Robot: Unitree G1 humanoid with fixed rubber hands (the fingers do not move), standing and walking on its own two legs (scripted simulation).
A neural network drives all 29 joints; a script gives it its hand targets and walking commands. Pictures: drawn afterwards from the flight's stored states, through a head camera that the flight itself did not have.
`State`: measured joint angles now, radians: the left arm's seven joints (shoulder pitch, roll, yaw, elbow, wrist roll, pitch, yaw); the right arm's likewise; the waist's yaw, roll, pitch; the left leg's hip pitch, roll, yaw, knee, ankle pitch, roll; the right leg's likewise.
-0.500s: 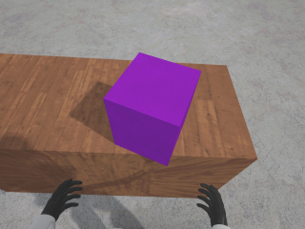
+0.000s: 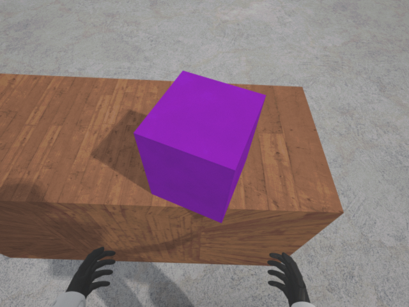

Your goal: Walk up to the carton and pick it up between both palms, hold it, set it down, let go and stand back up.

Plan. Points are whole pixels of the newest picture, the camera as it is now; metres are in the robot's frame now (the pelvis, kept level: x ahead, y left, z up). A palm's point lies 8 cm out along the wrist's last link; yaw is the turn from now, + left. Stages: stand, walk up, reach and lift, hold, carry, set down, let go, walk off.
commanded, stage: set down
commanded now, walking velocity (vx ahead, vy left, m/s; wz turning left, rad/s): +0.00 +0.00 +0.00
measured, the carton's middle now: (202, 149) +0.44 +0.01 -0.01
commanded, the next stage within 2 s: let go in 0.04 s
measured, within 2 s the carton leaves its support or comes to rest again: neither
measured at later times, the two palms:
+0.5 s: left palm (88, 292) +0.15 +0.23 -0.08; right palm (306, 294) +0.15 -0.20 -0.10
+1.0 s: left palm out of the picture +0.07 +0.29 -0.11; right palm out of the picture +0.11 -0.24 -0.13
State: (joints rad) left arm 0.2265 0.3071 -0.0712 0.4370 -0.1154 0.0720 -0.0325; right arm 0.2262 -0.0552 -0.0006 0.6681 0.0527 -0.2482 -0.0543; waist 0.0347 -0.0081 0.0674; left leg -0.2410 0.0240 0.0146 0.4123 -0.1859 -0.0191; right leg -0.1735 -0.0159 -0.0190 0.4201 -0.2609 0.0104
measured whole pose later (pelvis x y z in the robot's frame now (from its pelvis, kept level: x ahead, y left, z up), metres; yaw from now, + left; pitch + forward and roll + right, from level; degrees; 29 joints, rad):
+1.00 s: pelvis +0.00 +0.00 +0.00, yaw +0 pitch +0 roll +0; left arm 0.25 0.35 -0.06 0.85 0.00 -0.01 0.01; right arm 0.16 -0.21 -0.04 0.90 0.02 -0.02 0.00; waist 0.03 0.01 0.04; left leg -0.25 0.02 0.01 0.48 -0.23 -0.01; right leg -0.17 -0.02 -0.02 0.47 -0.30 0.00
